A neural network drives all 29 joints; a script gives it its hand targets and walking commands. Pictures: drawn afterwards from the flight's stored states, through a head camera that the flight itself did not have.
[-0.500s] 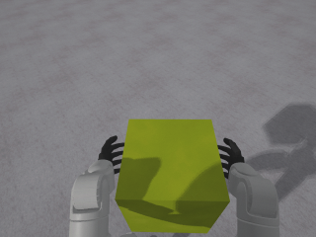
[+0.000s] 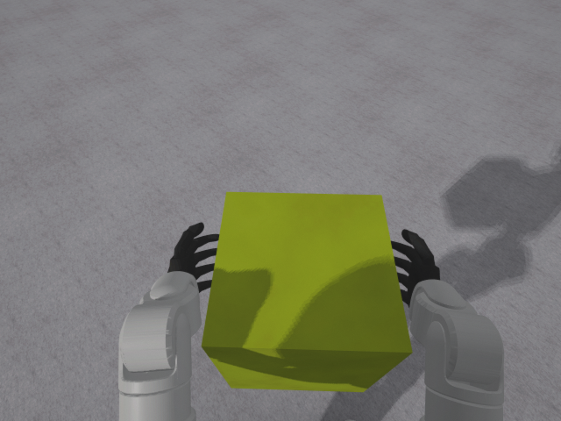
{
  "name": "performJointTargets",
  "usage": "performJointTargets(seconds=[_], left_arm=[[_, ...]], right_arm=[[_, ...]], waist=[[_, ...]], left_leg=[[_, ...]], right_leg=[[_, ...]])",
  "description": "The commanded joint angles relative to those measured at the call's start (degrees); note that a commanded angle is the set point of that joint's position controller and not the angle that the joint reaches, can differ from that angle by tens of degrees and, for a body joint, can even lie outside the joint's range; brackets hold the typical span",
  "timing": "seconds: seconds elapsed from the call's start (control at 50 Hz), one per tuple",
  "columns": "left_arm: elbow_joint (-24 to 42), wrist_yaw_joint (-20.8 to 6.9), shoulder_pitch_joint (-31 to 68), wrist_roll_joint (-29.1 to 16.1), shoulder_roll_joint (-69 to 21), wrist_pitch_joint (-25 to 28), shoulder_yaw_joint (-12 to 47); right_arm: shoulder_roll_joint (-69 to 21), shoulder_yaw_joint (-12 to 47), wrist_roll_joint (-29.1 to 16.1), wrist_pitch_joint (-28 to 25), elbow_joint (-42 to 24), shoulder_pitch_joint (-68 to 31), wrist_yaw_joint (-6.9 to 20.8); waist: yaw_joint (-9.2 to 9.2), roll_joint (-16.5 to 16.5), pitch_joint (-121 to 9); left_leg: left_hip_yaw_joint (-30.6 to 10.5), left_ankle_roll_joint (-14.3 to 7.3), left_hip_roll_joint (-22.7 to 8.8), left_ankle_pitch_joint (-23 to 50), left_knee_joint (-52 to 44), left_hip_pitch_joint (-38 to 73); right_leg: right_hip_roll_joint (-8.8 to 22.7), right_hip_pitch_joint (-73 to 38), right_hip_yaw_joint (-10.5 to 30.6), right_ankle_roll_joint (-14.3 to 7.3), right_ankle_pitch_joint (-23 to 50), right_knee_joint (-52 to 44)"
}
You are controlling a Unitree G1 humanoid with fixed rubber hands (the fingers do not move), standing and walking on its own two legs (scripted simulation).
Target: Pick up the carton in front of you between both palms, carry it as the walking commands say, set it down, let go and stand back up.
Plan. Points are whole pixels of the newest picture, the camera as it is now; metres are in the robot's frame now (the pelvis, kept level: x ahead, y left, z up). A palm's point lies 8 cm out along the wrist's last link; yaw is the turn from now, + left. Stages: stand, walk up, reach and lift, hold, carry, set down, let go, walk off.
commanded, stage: carry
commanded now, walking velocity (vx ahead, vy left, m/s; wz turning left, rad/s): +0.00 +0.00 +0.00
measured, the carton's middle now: (300, 299) +0.28 +0.00 +0.01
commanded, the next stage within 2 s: none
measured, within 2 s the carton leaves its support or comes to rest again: neither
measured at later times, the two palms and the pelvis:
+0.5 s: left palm (188, 202) +0.40 +0.18 +0.08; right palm (380, 201) +0.42 -0.12 +0.08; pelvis +0.15 +0.01 +0.00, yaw +2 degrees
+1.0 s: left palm (192, 202) +0.44 +0.18 +0.04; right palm (365, 201) +0.45 -0.11 +0.04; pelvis +0.18 +0.02 +0.00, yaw +3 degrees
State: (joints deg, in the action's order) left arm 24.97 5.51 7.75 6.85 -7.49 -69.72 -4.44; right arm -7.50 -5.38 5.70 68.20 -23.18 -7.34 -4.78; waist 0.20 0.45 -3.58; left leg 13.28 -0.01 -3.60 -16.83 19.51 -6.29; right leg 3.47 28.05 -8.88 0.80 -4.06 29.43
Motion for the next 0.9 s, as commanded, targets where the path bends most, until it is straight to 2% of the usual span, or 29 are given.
performJointTargets(seconds=[0.0,0.02,0.04,0.06,0.08,0.1,0.14,0.16,0.18,0.22,0.24,0.28,0.34,0.36,0.38,0.4,0.46,0.5,0.54,0.56,0.6,0.66,0.74,0.76,0.78,0.8,0.84,0.86,0.88], left_arm=[[2.48,-14.14,23.98,-23.56,-51.02,-0.09,41.55],[1.68,-14.26,24.91,-22.81,-49.98,-0.6,40.96],[-1.57,-14.59,22.17,-22.01,-48.85,-0.64,40.01],[-1.75,-14.82,21.3,-22.21,-48.91,-0.23,38.81],[-4.04,-14.81,20.26,-21.44,-49.39,-0.79,38.2],[-3.61,-14.8,20.47,-21.76,-52.37,-0.3,38.0],[-4.45,-15.25,23.16,-22.85,-53.83,0.16,38.4],[-3.31,-15.11,24.81,-23.21,-55.5,0.58,38.69],[-5.93,-15.24,25.12,-22.76,-54.47,0.71,39.31],[-2.65,-15.4,26.38,-23.01,-55.68,0.92,40.56],[-1.19,-15.4,26.9,-24.22,-55.67,1.17,40.65],[-2.05,-14.69,26.55,-23.79,-53.81,0.89,39.76],[-3.55,-13.91,25.84,-23.21,-52.66,0.2,39.91],[-4.21,-14.18,23.25,-21.27,-51.93,0.15,39.53],[-4.0,-14.19,23.13,-21.43,-52.62,0.57,40.03],[-1.81,-14.26,25.07,-21.38,-54.07,1.3,40.57],[-4.61,-14.87,22.96,-21.06,-53.36,1.51,40.11],[-4.95,-15.61,23.43,-21.61,-53.98,2.86,41.41],[-5.55,-15.63,25.66,-20.84,-53.04,4.33,42.75],[-6.23,-15.76,23.87,-20.93,-52.81,4.89,41.42],[-9.35,-15.87,23.78,-19.68,-52.84,6.39,41.32],[-8.63,-15.6,24.73,-18.22,-51.84,9.05,40.63],[-11.81,-15.69,21.96,-17.81,-51.47,12.35,38.52],[-11.24,-15.77,20.75,-16.73,-50.76,13.2,38.99],[-12.35,-15.98,22.08,-16.35,-49.55,14.31,38.78],[-13.01,-15.98,20.34,-16.46,-50.0,15.0,38.58],[-13.37,-15.82,22.21,-13.92,-49.23,17.33,37.12],[-14.59,-16.22,20.34,-13.24,-49.16,18.35,36.89],[-17.1,-15.47,18.42,-11.09,-45.28,19.35,33.65]], right_arm=[[-47.1,39.08,-22.13,0.87,-5.86,-24.18,14.74],[-46.2,38.62,-20.54,1.74,-2.08,-22.9,15.03],[-45.31,39.66,-21.67,2.31,-2.28,-24.49,14.86],[-45.77,41.17,-22.97,2.78,-3.92,-26.4,14.61],[-45.67,39.61,-22.2,2.97,-0.71,-25.49,14.72],[-47.7,42.12,-22.61,2.66,-0.38,-25.49,14.82],[-51.74,41.0,-23.6,1.45,-0.75,-29.53,14.83],[-51.5,40.78,-22.79,1.32,-0.72,-27.72,14.99],[-51.8,40.47,-22.79,1.37,-0.79,-29.24,14.94],[-49.72,40.8,-21.17,0.92,-2.12,-28.02,15.09],[-52.21,41.48,-23.61,1.0,-3.86,-31.59,14.73],[-51.74,40.21,-23.06,1.4,-2.23,-28.71,14.3],[-50.1,39.43,-22.65,1.71,2.47,-25.67,14.59],[-48.86,38.28,-21.23,1.9,1.53,-25.47,14.8],[-51.31,39.91,-22.21,1.52,3.37,-24.58,15.25],[-52.35,40.9,-22.42,1.01,-0.91,-27.09,15.46],[-51.45,40.42,-21.6,0.04,1.46,-25.99,15.69],[-50.98,40.99,-20.46,-1.29,4.05,-25.27,15.52],[-49.09,39.58,-19.17,-2.5,4.47,-25.02,15.97],[-50.14,40.59,-20.13,-3.53,5.07,-25.49,15.84],[-49.79,40.59,-19.28,-4.96,4.96,-26.51,15.95],[-50.05,40.82,-18.32,-7.65,6.54,-25.06,15.92],[-47.54,41.15,-17.44,-11.64,5.71,-26.42,15.36],[-46.16,38.7,-16.1,-12.03,7.67,-23.78,15.2],[-46.58,40.05,-15.8,-12.75,7.95,-24.74,15.26],[-45.88,39.43,-16.02,-13.94,9.78,-21.46,15.13],[-45.86,37.61,-13.0,-15.71,10.92,-22.32,15.05],[-46.73,38.22,-13.82,-17.13,9.87,-25.44,15.29],[-43.56,34.86,-12.3,-18.26,13.27,-23.12,15.27]], waist=[[0.02,-5.43,-16.93],[-0.12,-3.29,-18.02],[-0.1,2.89,-19.53],[-1.36,13.92,-21.96],[-1.6,12.31,-23.25],[-1.7,11.59,-24.71],[-0.3,5.71,-23.68],[-0.4,7.54,-22.37],[-0.29,3.97,-19.41],[-1.25,3.49,-17.85],[-0.45,-1.98,-18.46],[-0.33,1.72,-21.83],[-0.4,-1.51,-19.85],[-0.18,-3.22,-19.06],[-0.47,0.87,-20.65],[-0.47,0.39,-20.25],[-0.19,-3.98,-18.26],[-0.3,-2.76,-17.45],[0.14,-6.27,-17.94],[-0.08,-4.86,-16.46],[-0.11,-1.5,-16.05],[-0.17,-3.39,-15.37],[-0.26,-3.19,-18.07],[-0.41,-5.29,-17.23],[-0.45,-2.67,-16.27],[-0.12,1.82,-17.16],[-0.34,6.03,-17.35],[-0.58,5.48,-16.96],[-0.62,5.64,-16.67]], left_leg=[[0.68,0.02,-6.14,36.93,9.14,2.24],[0.4,2.29,-6.73,26.98,13.61,-2.25],[-2.3,3.29,-2.84,11.14,16.91,-11.64],[-4.73,3.82,-0.98,1.54,22.94,-18.51],[-6.3,3.28,0.93,-14.41,23.79,-17.26],[-7.42,3.07,-0.08,-17.16,18.93,-17.97],[-8.83,1.73,-1.46,-11.05,7.26,-10.34],[-7.04,1.8,-1.71,-2.77,0.36,-4.99],[-7.99,1.95,-2.63,2.43,0.38,-3.1],[-8.84,2.35,-5.88,14.99,2.74,-3.08],[-7.96,2.3,-6.38,26.67,7.3,-1.05],[-8.62,1.94,-6.21,36.74,8.98,-0.68],[-6.45,2.34,-4.2,42.14,10.62,-0.71],[-6.46,2.63,-3.81,43.74,10.81,-1.42],[-7.39,1.62,-5.01,42.25,8.66,-0.36],[-6.9,1.53,-3.76,37.47,6.98,0.16],[-6.31,1.28,-5.45,49.86,8.69,6.14],[-6.67,0.68,-5.58,50.32,9.41,4.46],[-6.85,1.33,-4.97,47.0,7.63,3.27],[-5.74,1.55,-4.77,53.59,10.25,3.74],[-7.14,1.22,-5.63,47.46,8.11,1.57],[-6.27,1.81,-3.83,45.03,5.91,1.47],[-6.75,0.88,-5.49,57.64,10.59,9.12],[-6.26,0.98,-6.01,52.41,8.77,6.88],[-5.04,1.06,-5.23,49.7,11.56,4.86],[-2.47,1.93,-2.05,49.22,14.37,-1.04],[-3.95,2.51,-0.49,15.2,3.87,-10.77],[-4.49,2.5,-0.88,13.74,-2.22,-7.95],[-2.53,2.41,0.31,24.4,-4.43,-3.27]], right_leg=[[-0.91,-20.5,-4.19,0.46,17.03,-10.24],[4.82,-27.36,1.44,-0.18,29.82,-10.24],[11.44,-36.81,8.56,-5.62,49.38,-2.49],[16.15,-46.05,13.92,-10.14,65.45,-1.58],[17.48,-42.6,16.31,-11.83,64.61,-4.25],[17.22,-44.86,14.14,-11.46,57.29,-4.3],[13.46,-36.63,9.46,-7.83,40.05,-6.44],[11.99,-31.89,7.13,-5.46,29.81,-6.96],[10.79,-29.25,7.47,-3.77,26.03,-6.08],[7.36,-24.36,2.18,-1.35,16.79,-4.44],[6.98,-22.48,3.15,-1.94,22.81,-2.26],[6.01,-24.51,1.54,-2.24,28.45,2.61],[5.77,-21.34,1.13,-1.57,37.35,3.84],[5.1,-23.85,0.56,-1.24,36.94,5.6],[5.9,-22.62,1.66,-1.8,33.58,4.18],[5.37,-22.99,2.41,-1.53,26.75,2.3],[2.76,-17.84,-1.79,-0.07,17.18,0.68],[3.33,-18.43,-0.5,0.1,22.28,0.74],[4.54,-21.64,1.46,-0.73,22.7,2.64],[2.37,-20.05,-1.9,-0.27,25.05,2.0],[4.94,-22.37,1.44,-0.76,27.49,2.1],[4.45,-21.5,0.83,-0.71,25.48,2.72],[1.74,-18.94,-2.03,-0.73,16.64,-1.34],[2.24,-20.02,-2.0,-0.05,16.11,-3.7],[2.01,-22.66,-2.25,0.03,20.62,-4.51],[1.24,-30.77,-3.12,-0.71,36.59,-3.22],[8.48,-39.36,3.13,-4.61,54.35,0.71],[8.57,-38.6,1.67,-4.39,50.91,1.7],[7.14,-33.56,1.2,-3.75,47.62,4.8]])
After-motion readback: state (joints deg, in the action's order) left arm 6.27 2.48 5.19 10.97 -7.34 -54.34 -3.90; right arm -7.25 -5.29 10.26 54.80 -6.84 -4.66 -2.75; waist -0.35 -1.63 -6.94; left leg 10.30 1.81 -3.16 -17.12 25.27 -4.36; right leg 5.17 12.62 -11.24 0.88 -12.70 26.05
